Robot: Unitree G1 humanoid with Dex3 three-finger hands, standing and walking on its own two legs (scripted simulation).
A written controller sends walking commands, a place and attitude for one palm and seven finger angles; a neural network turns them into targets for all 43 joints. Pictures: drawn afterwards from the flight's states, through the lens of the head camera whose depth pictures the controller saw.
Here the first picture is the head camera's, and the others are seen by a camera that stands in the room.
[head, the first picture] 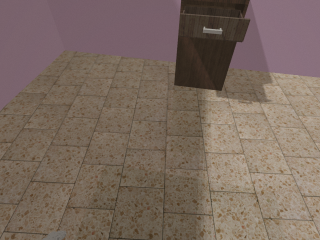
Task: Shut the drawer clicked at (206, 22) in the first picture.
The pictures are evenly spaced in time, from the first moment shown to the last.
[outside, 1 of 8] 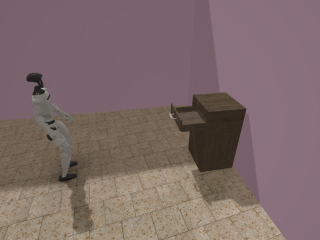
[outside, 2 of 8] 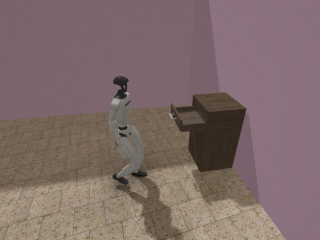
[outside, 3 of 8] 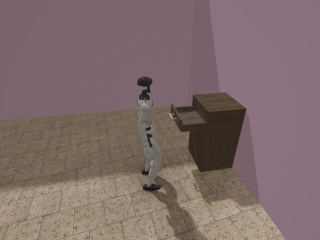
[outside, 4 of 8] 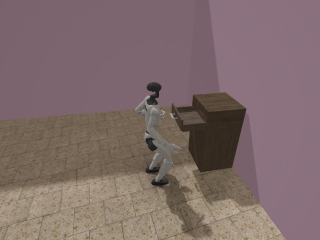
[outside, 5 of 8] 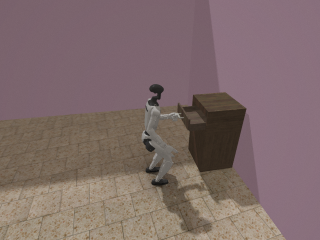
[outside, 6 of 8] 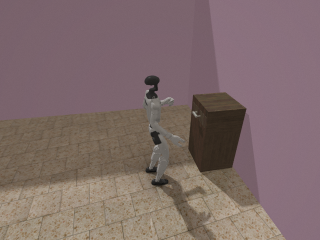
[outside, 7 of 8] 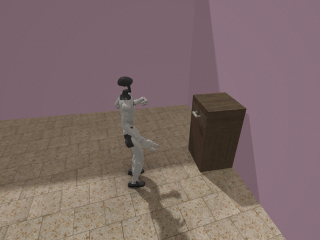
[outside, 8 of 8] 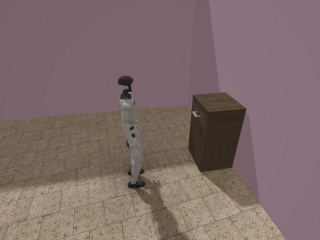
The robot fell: no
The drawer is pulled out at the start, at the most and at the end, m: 0.30 0.30 0.00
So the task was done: yes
